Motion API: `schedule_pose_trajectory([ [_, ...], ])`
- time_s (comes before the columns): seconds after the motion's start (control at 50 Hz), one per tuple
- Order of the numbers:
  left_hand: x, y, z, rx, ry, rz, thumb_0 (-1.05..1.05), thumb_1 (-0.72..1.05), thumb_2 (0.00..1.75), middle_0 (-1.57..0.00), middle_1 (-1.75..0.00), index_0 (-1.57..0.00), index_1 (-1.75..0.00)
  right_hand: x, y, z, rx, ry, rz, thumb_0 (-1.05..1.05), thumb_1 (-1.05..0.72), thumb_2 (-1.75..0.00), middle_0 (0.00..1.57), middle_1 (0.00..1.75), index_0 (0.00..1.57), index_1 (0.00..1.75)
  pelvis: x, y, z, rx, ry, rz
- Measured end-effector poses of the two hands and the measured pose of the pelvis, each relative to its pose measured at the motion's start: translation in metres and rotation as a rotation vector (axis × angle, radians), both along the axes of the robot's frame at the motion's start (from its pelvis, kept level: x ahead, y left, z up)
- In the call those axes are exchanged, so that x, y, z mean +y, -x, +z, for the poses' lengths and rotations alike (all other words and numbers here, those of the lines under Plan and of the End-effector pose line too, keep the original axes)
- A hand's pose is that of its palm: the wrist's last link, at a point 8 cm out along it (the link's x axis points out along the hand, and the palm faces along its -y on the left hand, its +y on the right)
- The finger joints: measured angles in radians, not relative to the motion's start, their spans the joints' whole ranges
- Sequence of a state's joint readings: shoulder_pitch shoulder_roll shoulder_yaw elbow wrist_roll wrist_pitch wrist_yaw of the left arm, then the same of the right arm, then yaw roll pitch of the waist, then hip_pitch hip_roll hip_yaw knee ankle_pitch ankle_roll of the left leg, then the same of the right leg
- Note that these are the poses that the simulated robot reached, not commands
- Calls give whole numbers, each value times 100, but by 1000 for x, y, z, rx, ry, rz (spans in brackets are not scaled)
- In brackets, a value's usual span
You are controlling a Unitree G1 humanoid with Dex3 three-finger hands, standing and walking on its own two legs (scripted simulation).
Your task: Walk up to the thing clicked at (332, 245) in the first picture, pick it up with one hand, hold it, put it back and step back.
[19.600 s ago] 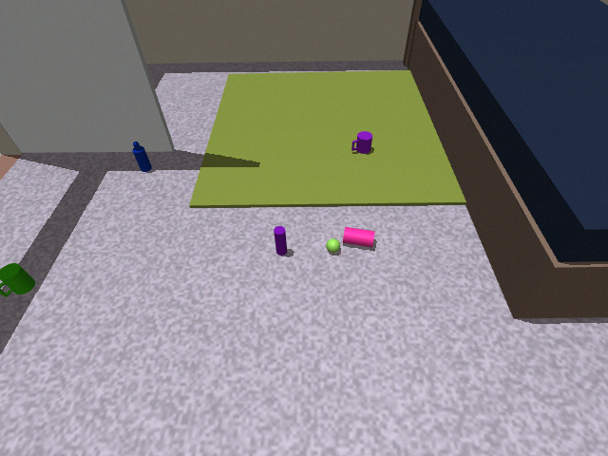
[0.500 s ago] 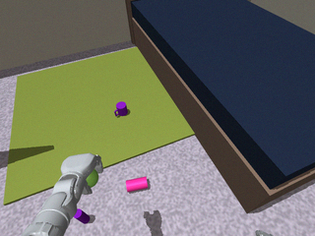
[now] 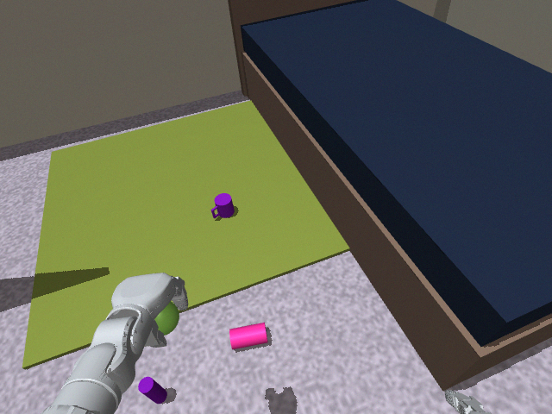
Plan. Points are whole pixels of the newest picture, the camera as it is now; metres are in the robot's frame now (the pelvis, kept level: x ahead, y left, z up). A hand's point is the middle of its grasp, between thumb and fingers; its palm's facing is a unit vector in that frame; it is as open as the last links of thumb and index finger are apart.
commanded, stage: hold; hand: left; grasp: from above
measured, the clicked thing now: (161, 317) +0.32 +0.22 -0.07
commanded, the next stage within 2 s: crouch in 1.22 s
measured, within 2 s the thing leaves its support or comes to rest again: neither
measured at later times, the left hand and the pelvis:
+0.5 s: hand (153, 329) +0.28 +0.21 -0.02, palm faces -0.43 -0.06 -0.90, open 7.9 cm; pelvis -0.01 -0.01 +0.01, yaw +0 degrees
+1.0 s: hand (153, 328) +0.28 +0.21 -0.02, palm faces -0.44 -0.06 -0.90, open 7.9 cm; pelvis -0.01 +0.00 +0.01, yaw +0 degrees
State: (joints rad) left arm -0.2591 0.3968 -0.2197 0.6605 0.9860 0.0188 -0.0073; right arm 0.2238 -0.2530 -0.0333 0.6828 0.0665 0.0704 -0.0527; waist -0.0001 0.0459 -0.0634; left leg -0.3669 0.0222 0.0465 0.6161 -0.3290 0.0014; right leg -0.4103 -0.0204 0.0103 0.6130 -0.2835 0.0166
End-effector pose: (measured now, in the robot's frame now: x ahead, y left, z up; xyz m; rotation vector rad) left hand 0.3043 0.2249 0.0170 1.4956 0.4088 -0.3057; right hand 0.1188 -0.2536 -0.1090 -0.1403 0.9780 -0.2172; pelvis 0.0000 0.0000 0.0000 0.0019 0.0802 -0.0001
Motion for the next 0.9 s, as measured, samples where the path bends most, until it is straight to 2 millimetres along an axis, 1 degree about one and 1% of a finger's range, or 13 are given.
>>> schedule_pose_trajectory([
  [0.18, -5, 12, 5, 4, 6, -8, 2, 25, 33, -76, -71, -83, -61, 0, -5, 5, -30, -3, 13, 1, -91, -90, 20, 30, 20, 30, -3, 7, 3, -22, -5, -2],
  [0.36, -7, 19, 12, -7, 4, -12, 2, 25, 32, -77, -70, -84, -60, 0, -7, 8, -47, -7, 19, 1, -91, -90, 20, 30, 20, 30, -5, 11, 6, -39, -7, -4],
  [0.6, -10, 22, 21, -12, 11, -15, 2, 25, 32, -77, -69, -84, -59, 0, -10, 13, -64, -11, 20, 1, -91, -90, 20, 30, 20, 30, -6, 12, 9, -59, -9, -6],
  [0.76, -8, 21, 26, -12, 8, -13, 2, 25, 32, -77, -69, -84, -59, 2, -14, 14, -70, -14, 25, 1, -91, -90, 20, 30, 20, 30, -6, 11, 10, -65, -9, -6],
  [0.9, -9, 22, 24, -2, 14, -19, 2, 25, 32, -77, -68, -84, -59, 3, -17, 16, -72, -15, 27, 1, -91, -90, 20, 30, 20, 30, -5, 9, 11, -67, -8, -5],
])
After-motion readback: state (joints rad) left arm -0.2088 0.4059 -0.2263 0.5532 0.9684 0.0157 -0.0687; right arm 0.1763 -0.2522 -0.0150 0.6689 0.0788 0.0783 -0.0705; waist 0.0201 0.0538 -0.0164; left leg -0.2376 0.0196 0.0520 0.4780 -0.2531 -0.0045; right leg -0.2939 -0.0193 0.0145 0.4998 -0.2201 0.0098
